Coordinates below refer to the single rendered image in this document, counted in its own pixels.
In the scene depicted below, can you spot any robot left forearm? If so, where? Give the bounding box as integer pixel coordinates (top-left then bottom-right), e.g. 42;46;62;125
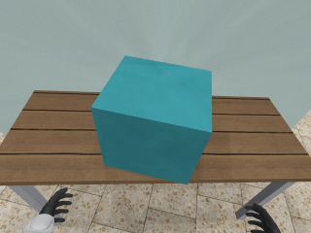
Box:
22;214;54;233

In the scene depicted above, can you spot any right robot hand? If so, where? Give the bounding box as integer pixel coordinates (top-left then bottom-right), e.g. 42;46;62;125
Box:
245;203;281;233

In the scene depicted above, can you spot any table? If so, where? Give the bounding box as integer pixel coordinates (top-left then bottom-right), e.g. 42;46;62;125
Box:
0;90;311;226

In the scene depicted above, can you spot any carton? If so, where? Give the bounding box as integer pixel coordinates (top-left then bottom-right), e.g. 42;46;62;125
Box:
90;55;212;185

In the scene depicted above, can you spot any left robot hand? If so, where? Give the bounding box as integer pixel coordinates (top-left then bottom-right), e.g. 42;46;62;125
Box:
39;187;74;223

